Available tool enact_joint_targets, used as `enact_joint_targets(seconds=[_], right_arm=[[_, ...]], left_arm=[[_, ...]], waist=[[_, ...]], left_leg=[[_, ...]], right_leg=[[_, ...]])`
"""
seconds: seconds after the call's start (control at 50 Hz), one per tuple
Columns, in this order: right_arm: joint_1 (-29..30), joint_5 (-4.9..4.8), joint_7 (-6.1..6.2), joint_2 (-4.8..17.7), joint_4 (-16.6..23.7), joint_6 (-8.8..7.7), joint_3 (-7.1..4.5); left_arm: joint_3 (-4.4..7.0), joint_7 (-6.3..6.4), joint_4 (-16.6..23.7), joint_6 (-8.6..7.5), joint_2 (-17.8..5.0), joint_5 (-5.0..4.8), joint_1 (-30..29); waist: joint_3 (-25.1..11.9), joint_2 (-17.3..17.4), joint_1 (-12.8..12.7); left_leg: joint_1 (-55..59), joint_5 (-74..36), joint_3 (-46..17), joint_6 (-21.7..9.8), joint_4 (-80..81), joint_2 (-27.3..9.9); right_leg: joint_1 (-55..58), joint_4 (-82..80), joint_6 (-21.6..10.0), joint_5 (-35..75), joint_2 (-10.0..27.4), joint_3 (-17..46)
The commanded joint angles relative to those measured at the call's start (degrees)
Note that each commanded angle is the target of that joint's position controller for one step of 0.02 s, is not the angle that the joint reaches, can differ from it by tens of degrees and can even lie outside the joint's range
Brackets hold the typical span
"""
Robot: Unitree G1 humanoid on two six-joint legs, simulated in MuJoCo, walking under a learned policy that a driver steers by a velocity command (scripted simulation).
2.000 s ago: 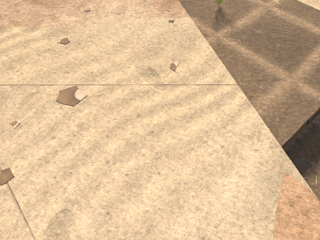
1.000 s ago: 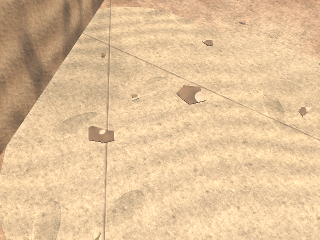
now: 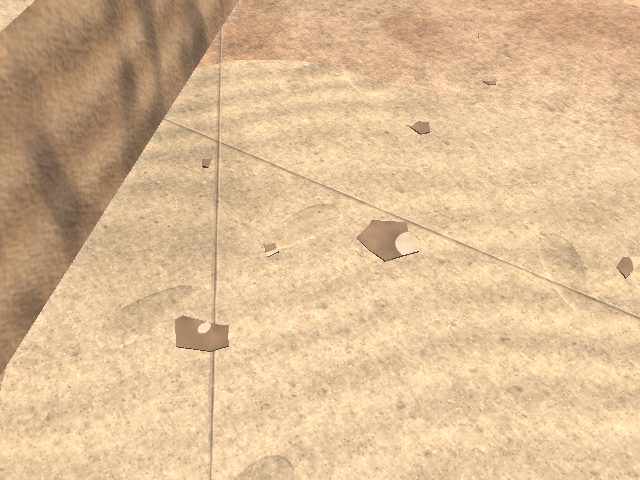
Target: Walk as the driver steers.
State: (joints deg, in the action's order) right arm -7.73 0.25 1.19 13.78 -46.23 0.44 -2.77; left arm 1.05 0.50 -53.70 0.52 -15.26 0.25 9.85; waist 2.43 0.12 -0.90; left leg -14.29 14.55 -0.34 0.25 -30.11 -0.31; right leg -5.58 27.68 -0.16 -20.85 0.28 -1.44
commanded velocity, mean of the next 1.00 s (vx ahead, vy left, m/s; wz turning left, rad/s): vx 0.34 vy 0.00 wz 0.00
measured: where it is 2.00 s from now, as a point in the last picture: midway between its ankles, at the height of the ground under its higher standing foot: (342, 329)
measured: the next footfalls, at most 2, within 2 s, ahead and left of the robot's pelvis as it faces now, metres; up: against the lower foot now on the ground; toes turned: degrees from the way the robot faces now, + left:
right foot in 0.82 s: +0.43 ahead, -0.12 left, +0.00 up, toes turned -2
left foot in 1.40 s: +0.74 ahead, +0.11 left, +0.00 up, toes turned +2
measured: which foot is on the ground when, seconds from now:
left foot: down 0.00-0.82, up 0.84-1.00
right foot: down 0.00-0.36, up 0.38-0.80, down 0.82-1.00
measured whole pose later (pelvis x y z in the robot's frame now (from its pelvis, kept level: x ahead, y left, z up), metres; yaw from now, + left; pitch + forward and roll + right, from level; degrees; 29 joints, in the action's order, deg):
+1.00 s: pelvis +0.34 -0.04 +0.00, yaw +0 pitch -1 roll -1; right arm -14.2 -1.5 0.7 15.8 -54.7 -5.4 -3.1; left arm 3.1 -2.6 -54.0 -5.6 -14.4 0.2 11.5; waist 3.1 2.1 -0.7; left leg -26.3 17.7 -2.1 -3.3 -67.1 -4.7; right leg -14.9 22.9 -4.4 -7.6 -3.5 -3.9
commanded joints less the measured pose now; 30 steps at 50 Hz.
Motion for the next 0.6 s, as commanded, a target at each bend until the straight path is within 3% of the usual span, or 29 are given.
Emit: enact_joint_targets(seconds=[0.02, 0.1, 0.12, 0.16, 0.2, 0.24, 0.26, 0.28, 0.32, 0.34, 0.36, 0.38, 0.4, 0.42, 0.46, 0.48, 0.52, 0.6], right_arm=[[1.0, -0.02, 0.28, 7.1, 1.6, -0.63, -1.71], [1.4, -0.05, 0.52, 7.0, -0.8, -0.5, -1.65], [0.5, -0.16, 0.59, 6.8, -1.8, -0.38, -1.66], [0.1, -0.77, 0.7, 7.0, -2.9, -0.15, -1.98], [2.0, -0.99, 0.63, 6.5, -2.5, -1.15, -1.84], [4.7, -1.8, -0.19, 4.4, -1.6, -3.27, -1.42], [5.8, -1.95, -0.63, 4.1, -1.2, -4.21, -1.27], [5.3, -2.05, -1.12, 4.5, -1.4, -4.96, -1.38], [-1.1, -2.38, -1.95, 4.7, -4.2, -5.76, -1.79], [-8.3, -2.27, -1.93, 6.5, -7.4, -5.74, -2.86], [-16.0, -1.82, -1.76, 11.8, -9.6, -6.01, -4.68], [-22.3, -1.64, -2.35, 16.1, -10.8, -6.36, -5.47], [-18.6, -0.92, -2.56, 10.4, -10.2, -6.99, -3.32], [-14.8, -0.74, -2.6, 7.5, -9.1, -7.38, -2.33], [-11.7, -0.69, -2.78, 5.8, -8.4, -7.28, -1.39], [-11.9, -0.47, -2.67, 4.7, -8.6, -6.92, -0.85], [-14.1, -0.48, -2.08, 5.3, -9.4, -6.24, -0.71], [-14.8, -0.35, -0.56, 8.5, -9.8, -5.58, -1.0]], left_arm=[[1.33, 0.44, 0.7, -0.07, -6.2, -0.02, 1.4], [1.3, 0.76, -0.9, -0.06, -6.2, 0.05, 1.5], [1.34, 0.86, -1.7, -0.04, -6.1, -0.08, 2.6], [1.7, 1.07, -2.1, 0.01, -6.9, -0.71, 2.7], [1.91, 1.29, -1.7, -0.91, -7.7, -1.2, 4.1], [2.94, 1.28, -2.7, -2.56, -11.2, -1.79, 7.3], [3.27, 1.24, -2.9, -3.32, -11.9, -1.85, 7.2], [3.23, 1.12, -2.7, -3.93, -11.3, -1.76, 6.6], [3.16, 0.53, -1.8, -4.15, -10.3, -2.14, 3.7], [2.98, 0.31, -0.8, -4.16, -9.7, -1.91, 1.2], [2.11, 0.28, 1.3, -4.63, -6.9, -1.86, -1.8], [1.65, 0.65, 3.5, -5.63, -5.1, -1.45, -1.6], [2.21, 0.43, 3.6, -6.37, -7.0, -2.46, -1.4], [2.32, -0.15, 3.0, -6.76, -7.0, -3.58, -0.1], [2.72, -0.66, 2.6, -6.89, -6.5, -2.87, -0.6], [3.04, -1.02, 2.6, -6.55, -6.4, -2.26, -0.9], [2.72, -1.78, 2.8, -5.78, -4.0, -1.75, -1.2], [1.63, -1.8, 6.7, -5.22, -1.5, -1.29, -10.4]], waist=[[-4.6, 0.3, -0.1], [-3.6, -0.1, -0.1], [-4.6, -0.1, -0.2], [-1.3, -2.1, 0.0], [5.1, -4.1, -1.0], [8.9, -9.1, -1.9], [10.7, -9.9, -1.8], [10.6, -9.5, -1.0], [7.4, -8.0, 2.7], [4.0, -6.2, 5.8], [1.2, 4.2, 8.7], [-3.8, 17.5, 9.7], [-2.8, 10.9, 7.0], [0.1, 7.4, 4.9], [1.9, 3.0, 3.1], [1.4, 3.7, 2.7], [1.1, 4.4, 2.5], [4.1, 3.3, 4.0]], left_leg=[[8.3, -25.0, -3.7, -3.0, 1.7, -3.5], [7.9, -21.9, -3.2, -2.7, 2.5, -3.1], [8.2, -15.3, -2.3, -2.8, 2.3, -2.1], [4.1, 8.0, -0.3, -3.2, 0.6, 0.4], [-5.0, 19.0, -0.1, -3.4, -1.4, 1.1], [-13.0, 11.6, 3.7, -2.8, -9.6, 1.8], [-15.1, 9.5, 2.4, -3.3, -11.6, 0.0], [-15.7, 10.2, 1.8, -4.0, -10.9, -1.0], [-4.5, 7.8, 3.5, -5.1, -0.9, -0.2], [8.3, 2.8, 3.3, -5.5, 2.2, 1.5], [17.6, 6.2, -11.6, -9.4, 9.4, -5.8], [27.9, 5.7, -36.0, -17.1, 18.2, -18.0], [27.2, 3.2, -38.5, -18.0, 18.6, -21.1], [25.0, -0.6, -31.2, -16.3, 17.8, -19.6], [22.1, -7.3, -19.9, -12.9, 19.1, -15.7], [20.7, -11.7, -15.3, -11.5, 19.8, -13.6], [19.0, -17.2, -10.8, -11.3, 20.9, -12.0], [13.4, -16.7, -6.4, -11.6, 24.3, -11.1]], right_leg=[[-4.3, -3.8, -0.3, 17.5, 2.4, 2.0], [-4.7, -4.6, -0.2, 15.3, 2.4, 1.9], [-4.4, -4.9, -0.5, 9.2, 1.8, 1.3], [-8.1, -5.7, -3.1, -9.1, 2.1, 2.8], [-9.9, -9.0, -6.5, -21.5, 5.9, 8.9], [-6.2, -15.8, -11.5, -25.9, 15.0, 20.8], [-5.9, -17.0, -13.4, -22.3, 18.6, 25.2], [-4.5, -16.1, -13.6, -16.0, 19.3, 25.0], [-6.5, -11.6, -10.7, -5.7, 15.8, 17.6], [-12.1, -6.1, -8.2, 3.0, 11.6, 12.1], [-20.0, 11.6, -3.5, 12.8, 3.5, 2.5], [-31.4, 31.8, -0.1, -3.9, -3.2, 0.4], [-37.4, 41.1, -1.2, -10.4, -1.1, 7.0], [-39.0, 43.7, -2.9, -6.7, 1.6, 8.1], [-39.1, 39.5, -4.1, 2.2, 5.7, 6.4], [-36.8, 36.9, -3.8, 5.0, 6.7, 5.3], [-35.0, 32.6, -2.1, 7.6, 6.8, 2.9], [-33.8, 17.0, 1.0, 15.0, 5.6, 0.6]])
